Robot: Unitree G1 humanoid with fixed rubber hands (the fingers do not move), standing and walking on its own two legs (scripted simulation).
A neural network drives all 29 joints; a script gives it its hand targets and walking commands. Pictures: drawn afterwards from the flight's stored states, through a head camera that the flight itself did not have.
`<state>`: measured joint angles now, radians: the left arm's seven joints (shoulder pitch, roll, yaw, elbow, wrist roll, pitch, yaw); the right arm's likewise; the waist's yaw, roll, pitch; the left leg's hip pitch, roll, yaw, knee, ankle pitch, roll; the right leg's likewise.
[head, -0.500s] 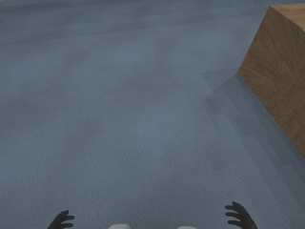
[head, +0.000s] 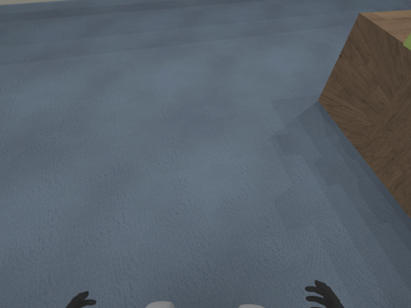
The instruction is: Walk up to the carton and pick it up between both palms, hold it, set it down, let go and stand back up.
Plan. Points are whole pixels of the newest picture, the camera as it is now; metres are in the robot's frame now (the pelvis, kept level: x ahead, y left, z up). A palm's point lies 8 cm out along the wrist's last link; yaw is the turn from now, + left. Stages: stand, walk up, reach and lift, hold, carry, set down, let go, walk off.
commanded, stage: stand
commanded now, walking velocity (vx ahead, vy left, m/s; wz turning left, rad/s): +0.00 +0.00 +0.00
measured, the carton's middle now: out of the picture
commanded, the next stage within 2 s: walk up in 0.48 s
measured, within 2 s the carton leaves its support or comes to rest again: neither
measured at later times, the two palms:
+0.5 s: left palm out of the picture +0.07 +0.27 -0.11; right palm out of the picture +0.08 -0.27 -0.11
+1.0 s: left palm (68, 306) +0.13 +0.26 -0.07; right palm out of the picture +0.06 -0.39 -0.10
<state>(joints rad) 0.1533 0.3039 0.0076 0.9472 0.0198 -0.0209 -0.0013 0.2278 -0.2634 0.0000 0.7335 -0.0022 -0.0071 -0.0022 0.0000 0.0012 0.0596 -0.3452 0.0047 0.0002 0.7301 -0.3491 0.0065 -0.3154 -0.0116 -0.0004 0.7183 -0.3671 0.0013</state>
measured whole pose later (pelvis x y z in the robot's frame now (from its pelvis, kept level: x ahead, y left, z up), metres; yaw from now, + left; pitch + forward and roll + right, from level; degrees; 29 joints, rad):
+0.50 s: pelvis -0.01 -0.01 +0.00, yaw +0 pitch -3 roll +1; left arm 0.14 0.31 0.01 1.02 0.02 -0.02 -0.01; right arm 0.22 -0.27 0.00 0.81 0.00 -0.01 0.00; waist 0.00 0.00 0.06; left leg -0.32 0.00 0.00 0.68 -0.30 0.00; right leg -0.32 -0.02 0.00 0.72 -0.35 0.00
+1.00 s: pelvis +0.00 -0.06 +0.00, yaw -12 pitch -2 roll +3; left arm 0.26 0.43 0.12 0.89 0.03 0.02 -0.14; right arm 0.16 -0.44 0.00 0.85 -0.02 -0.05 0.01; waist 0.00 0.03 0.00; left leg -0.27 0.12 0.15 0.74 -0.45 0.01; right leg -0.36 -0.10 0.05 0.76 -0.43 0.00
